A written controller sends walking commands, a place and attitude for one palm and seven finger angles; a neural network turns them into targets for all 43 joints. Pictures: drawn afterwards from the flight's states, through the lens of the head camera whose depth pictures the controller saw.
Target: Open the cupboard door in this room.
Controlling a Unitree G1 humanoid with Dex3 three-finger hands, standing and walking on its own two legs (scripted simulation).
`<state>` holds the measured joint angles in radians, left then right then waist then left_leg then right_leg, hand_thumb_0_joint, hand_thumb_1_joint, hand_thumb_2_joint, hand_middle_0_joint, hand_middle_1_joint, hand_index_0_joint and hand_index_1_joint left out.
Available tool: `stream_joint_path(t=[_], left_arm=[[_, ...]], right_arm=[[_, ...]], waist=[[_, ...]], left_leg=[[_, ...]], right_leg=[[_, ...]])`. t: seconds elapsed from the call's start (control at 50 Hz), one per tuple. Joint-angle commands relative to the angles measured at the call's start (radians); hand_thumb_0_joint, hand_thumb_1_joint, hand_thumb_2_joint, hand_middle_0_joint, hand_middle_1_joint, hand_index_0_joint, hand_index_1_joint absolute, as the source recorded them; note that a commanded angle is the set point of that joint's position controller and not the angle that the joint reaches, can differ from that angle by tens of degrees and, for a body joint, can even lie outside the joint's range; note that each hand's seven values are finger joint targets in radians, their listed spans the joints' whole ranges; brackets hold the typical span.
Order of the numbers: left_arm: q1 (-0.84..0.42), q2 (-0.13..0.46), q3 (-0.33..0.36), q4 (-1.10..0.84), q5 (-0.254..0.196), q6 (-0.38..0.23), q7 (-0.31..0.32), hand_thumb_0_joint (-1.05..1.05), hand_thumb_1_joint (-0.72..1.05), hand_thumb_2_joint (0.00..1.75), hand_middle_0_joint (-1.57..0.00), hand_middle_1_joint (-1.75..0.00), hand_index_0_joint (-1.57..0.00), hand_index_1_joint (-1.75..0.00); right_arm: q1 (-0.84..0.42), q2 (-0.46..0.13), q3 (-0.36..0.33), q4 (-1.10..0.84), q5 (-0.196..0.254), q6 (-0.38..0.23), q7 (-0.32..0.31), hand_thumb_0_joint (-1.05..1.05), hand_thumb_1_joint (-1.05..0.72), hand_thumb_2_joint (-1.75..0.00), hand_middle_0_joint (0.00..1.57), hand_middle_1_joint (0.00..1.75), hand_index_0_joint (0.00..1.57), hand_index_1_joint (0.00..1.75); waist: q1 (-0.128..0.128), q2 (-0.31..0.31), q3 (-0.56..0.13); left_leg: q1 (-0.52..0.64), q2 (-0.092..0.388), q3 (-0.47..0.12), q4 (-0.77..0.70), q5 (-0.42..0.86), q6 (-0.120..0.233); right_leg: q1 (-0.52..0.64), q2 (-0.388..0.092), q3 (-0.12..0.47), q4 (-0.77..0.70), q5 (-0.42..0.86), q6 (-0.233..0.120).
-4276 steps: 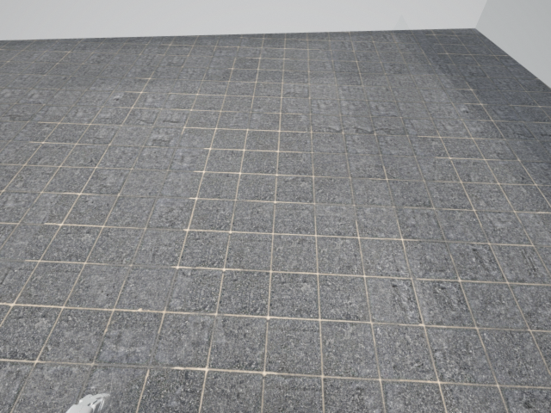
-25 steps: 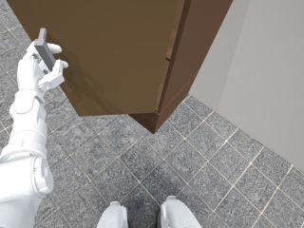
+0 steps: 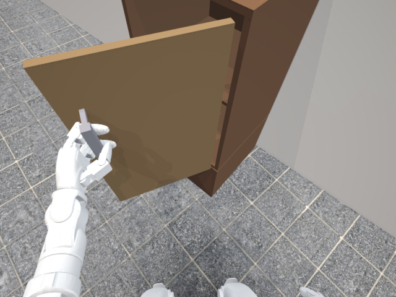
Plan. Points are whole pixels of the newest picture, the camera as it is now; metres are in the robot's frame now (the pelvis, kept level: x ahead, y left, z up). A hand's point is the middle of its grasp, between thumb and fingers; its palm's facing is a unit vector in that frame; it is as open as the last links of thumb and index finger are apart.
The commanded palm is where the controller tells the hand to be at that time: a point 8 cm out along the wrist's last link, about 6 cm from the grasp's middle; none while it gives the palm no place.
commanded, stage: pull the door open along its arc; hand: left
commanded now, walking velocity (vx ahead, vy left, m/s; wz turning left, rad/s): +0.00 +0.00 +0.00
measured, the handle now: (94, 138) +0.43 +0.21 +0.04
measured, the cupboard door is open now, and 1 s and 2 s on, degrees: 63 96 96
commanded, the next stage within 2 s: open thumb and fingers to let go in 0.58 s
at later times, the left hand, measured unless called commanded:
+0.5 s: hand (154, 205) +0.28 +0.08 +0.04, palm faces +0.46 -0.89 -0.03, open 6.1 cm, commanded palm +0.21 +0.12 +0.04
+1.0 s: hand (174, 216) +0.26 +0.04 +0.04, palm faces +0.48 -0.88 -0.04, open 8.3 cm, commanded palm +0.22 +0.09 +0.04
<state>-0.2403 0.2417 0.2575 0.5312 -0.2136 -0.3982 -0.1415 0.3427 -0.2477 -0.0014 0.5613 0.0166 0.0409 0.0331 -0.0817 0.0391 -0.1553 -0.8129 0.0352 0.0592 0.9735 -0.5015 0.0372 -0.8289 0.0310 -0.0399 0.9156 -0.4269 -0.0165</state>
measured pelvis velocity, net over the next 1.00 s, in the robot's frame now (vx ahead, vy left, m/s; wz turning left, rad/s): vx -0.02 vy -0.07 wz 0.10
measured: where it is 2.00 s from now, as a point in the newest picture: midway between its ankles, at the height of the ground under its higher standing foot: outside the picture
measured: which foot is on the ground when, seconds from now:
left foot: down 0.00-1.00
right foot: down 0.00-1.00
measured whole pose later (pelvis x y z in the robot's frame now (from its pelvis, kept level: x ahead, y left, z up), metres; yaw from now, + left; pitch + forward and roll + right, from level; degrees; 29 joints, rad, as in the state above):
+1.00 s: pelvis -0.02 -0.07 -0.01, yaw +6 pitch +13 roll +2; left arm 0.13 -0.11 -0.18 0.18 0.09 -0.31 0.57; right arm 0.18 -0.18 -0.01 0.60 -0.07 -0.05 -0.01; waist -0.01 0.04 -0.15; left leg -0.75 0.01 -0.03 0.99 -0.47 -0.05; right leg -0.77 0.00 -0.13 1.02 -0.48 -0.10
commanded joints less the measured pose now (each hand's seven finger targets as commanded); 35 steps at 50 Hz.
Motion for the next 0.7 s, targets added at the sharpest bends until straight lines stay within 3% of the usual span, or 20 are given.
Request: stream_joint_path(t=[0.0,0.04,0.06,0.12,0.16,0.2,0.26,0.4,0.52,0.56,0.62,0.66,0.68], left_arm=[[0.092,0.092,0.118,-0.322,0.007,-0.077,0.271,0.0,0.9,0.9,-0.4,-1.35,-0.4,-1.35],[0.111,0.031,0.064,-0.385,0.059,-0.079,0.363,0.0,0.9,0.9,-0.4,-1.35,-0.4,-1.35],[0.109,0.032,0.057,-0.4,0.086,-0.079,0.409,0.0,0.9,0.9,-0.4,-1.35,-0.4,-1.35],[0.122,-0.073,-0.032,-0.431,0.15,-0.066,0.525,0.0,0.9,0.9,-0.4,-1.35,-0.4,-1.35],[0.125,-0.105,-0.076,-0.446,0.194,-0.053,0.589,0.0,0.9,0.9,-0.4,-1.35,-0.4,-1.35],[0.127,-0.153,-0.129,-0.452,0.229,-0.036,0.638,0.0,0.9,0.9,-0.4,-1.35,-0.4,-1.35],[0.158,-0.2,-0.211,-0.493,0.27,-0.022,0.655,0.0,0.9,0.9,-0.4,-1.35,-0.4,-1.35],[0.298,-0.288,-0.328,-0.568,0.272,-0.007,0.655,0.0,0.9,0.9,-0.4,-1.35,-0.4,-1.35],[0.41,-0.373,-0.445,-0.647,0.32,-0.002,0.679,0.0,0.9,0.9,-0.4,-1.35,-0.4,-1.35],[0.433,-0.395,-0.479,-0.642,0.339,0.011,0.685,0.0,0.9,0.9,-0.4,-1.35,-0.4,-1.35],[0.414,-0.431,-0.518,-0.668,0.347,0.019,0.697,0.0,0.9,0.9,-0.4,-1.35,-0.4,-1.35],[0.278,-0.38,-0.471,-0.629,0.343,0.021,0.717,0.0,0.9,0.9,-0.4,-1.35,-0.4,-1.35],[0.249,-0.379,-0.456,-0.62,0.336,0.019,0.724,0.0,0.83,0.87,-0.4,-1.34,-0.4,-1.34]], right_arm=[[-0.031,-0.104,-0.054,-0.12,-0.022,-0.049,0.012,0.0,-0.9,-0.9,0.2,0.3,0.2,0.3],[-0.057,-0.09,-0.052,-0.125,-0.039,-0.045,0.014,0.0,-0.9,-0.9,0.2,0.3,0.2,0.3],[-0.064,-0.089,-0.052,-0.124,-0.046,-0.041,0.012,0.0,-0.9,-0.9,0.2,0.3,0.2,0.3],[-0.106,-0.067,-0.047,-0.124,-0.063,-0.034,0.006,0.0,-0.9,-0.9,0.2,0.3,0.2,0.3],[-0.123,-0.061,-0.047,-0.125,-0.073,-0.029,-0.002,0.0,-0.9,-0.9,0.2,0.3,0.2,0.3],[-0.141,-0.049,-0.042,-0.12,-0.077,-0.028,-0.007,0.0,-0.9,-0.9,0.2,0.3,0.2,0.3],[-0.14,-0.042,-0.043,-0.123,-0.084,-0.029,-0.014,0.0,-0.9,-0.9,0.2,0.3,0.2,0.3],[-0.181,-0.025,-0.035,-0.136,-0.085,-0.058,-0.021,0.0,-0.9,-0.9,0.2,0.3,0.2,0.3],[-0.186,-0.009,-0.034,-0.144,-0.092,-0.094,-0.017,0.0,-0.9,-0.9,0.2,0.3,0.2,0.3],[-0.188,-0.007,-0.03,-0.147,-0.094,-0.111,-0.018,0.0,-0.9,-0.9,0.2,0.3,0.2,0.3],[-0.202,-0.005,-0.03,-0.141,-0.095,-0.133,-0.021,0.0,-0.9,-0.9,0.2,0.3,0.2,0.3],[-0.204,-0.01,-0.028,-0.116,-0.094,-0.138,-0.032,0.0,-0.9,-0.9,0.2,0.3,0.2,0.3],[-0.216,-0.01,-0.032,-0.11,-0.095,-0.14,-0.036,0.0,-0.9,-0.9,0.2,0.3,0.2,0.3]], waist=[[0.122,-0.005,-0.316],[0.125,-0.001,-0.309],[0.121,-0.043,-0.298],[0.12,-0.051,-0.28],[0.112,-0.088,-0.285],[0.11,-0.062,-0.272],[0.093,-0.09,-0.29],[0.084,-0.094,-0.239],[0.072,-0.105,-0.246],[0.06,-0.147,-0.223],[0.055,-0.12,-0.219],[0.033,-0.162,-0.176],[0.041,-0.147,-0.183]], left_leg=[[0.151,-0.024,-0.057,-0.111,0.529,-0.047],[0.153,-0.027,-0.054,-0.106,0.506,-0.05],[0.14,-0.027,-0.062,-0.101,0.484,-0.048],[0.136,-0.033,-0.059,-0.096,0.43,-0.047],[0.132,-0.036,-0.062,-0.09,0.395,-0.04],[0.141,-0.042,-0.06,-0.091,0.374,-0.041],[0.158,-0.042,-0.062,-0.09,0.381,-0.037],[0.152,-0.048,-0.06,-0.091,0.325,-0.037],[0.142,-0.052,-0.067,-0.076,0.311,-0.041],[0.119,-0.051,-0.075,-0.067,0.281,-0.04],[0.103,-0.057,-0.079,-0.048,0.243,-0.041],[0.064,-0.057,-0.086,-0.029,0.193,-0.044],[0.054,-0.06,-0.085,-0.022,0.177,-0.045]], right_leg=[[0.322,0.004,-0.022,-0.017,0.458,-0.01],[0.324,-0.003,-0.019,-0.009,0.449,-0.014],[0.33,-0.002,-0.015,-0.008,0.439,-0.017],[0.324,-0.013,-0.007,-0.011,0.418,-0.015],[0.331,-0.014,0.001,-0.023,0.399,-0.013],[0.33,-0.022,0.007,-0.033,0.391,-0.012],[0.356,-0.024,0.017,-0.048,0.423,-0.013],[0.392,-0.05,0.045,-0.088,0.469,0.004],[0.404,-0.071,0.068,-0.09,0.523,0.014],[0.388,-0.076,0.078,-0.102,0.496,0.019],[0.365,-0.088,0.103,-0.115,0.438,0.021],[0.324,-0.098,0.129,-0.137,0.343,0.027],[0.323,-0.104,0.147,-0.146,0.304,0.029]])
